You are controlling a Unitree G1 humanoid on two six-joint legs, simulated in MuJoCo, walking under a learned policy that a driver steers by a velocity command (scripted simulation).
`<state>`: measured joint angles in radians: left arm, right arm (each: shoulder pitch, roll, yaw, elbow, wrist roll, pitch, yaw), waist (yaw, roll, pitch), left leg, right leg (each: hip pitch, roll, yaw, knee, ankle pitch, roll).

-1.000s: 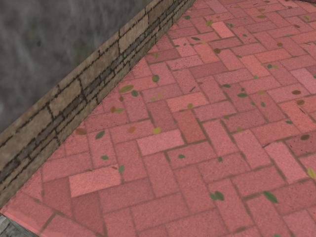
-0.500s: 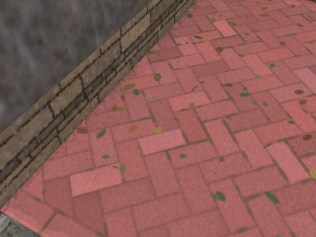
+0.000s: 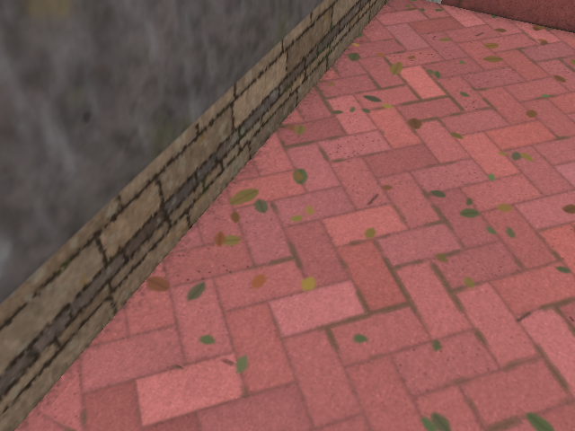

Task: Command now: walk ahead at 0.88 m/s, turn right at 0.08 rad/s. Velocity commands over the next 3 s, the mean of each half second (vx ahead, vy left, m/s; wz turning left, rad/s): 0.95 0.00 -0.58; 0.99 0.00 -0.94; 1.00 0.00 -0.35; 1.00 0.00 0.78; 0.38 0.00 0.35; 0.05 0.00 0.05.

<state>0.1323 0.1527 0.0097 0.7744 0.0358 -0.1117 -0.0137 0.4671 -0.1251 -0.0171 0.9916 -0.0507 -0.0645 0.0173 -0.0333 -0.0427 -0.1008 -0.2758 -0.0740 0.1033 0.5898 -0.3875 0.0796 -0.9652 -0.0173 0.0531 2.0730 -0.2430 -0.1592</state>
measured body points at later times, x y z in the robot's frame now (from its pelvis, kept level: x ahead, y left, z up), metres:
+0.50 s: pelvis +0.40 -0.04 +0.13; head +0.41 -0.02 +0.58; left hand +0.45 +0.23 -0.01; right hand +0.59 -0.29 +0.12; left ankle +0.51 +0.10 -0.43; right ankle +0.30 -0.04 -0.57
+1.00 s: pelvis +0.86 -0.19 +0.14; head +0.90 -0.20 +0.59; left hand +1.23 -0.23 +0.10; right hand +0.58 -0.32 +0.04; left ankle +0.76 +0.03 -0.57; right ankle +0.94 -0.37 -0.51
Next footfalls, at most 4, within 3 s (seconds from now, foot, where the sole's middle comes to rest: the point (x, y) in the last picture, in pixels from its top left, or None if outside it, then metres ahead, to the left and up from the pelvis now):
0.28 right None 0.34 -0.05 -0.61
0.68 left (281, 307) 0.79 0.01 -0.61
1.08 right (426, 232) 1.03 -0.39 -0.61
1.48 left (488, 132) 1.47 -0.69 -0.61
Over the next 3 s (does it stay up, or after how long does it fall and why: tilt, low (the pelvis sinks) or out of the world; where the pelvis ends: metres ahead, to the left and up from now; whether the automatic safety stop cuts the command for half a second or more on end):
stays up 1.89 -1.12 0.17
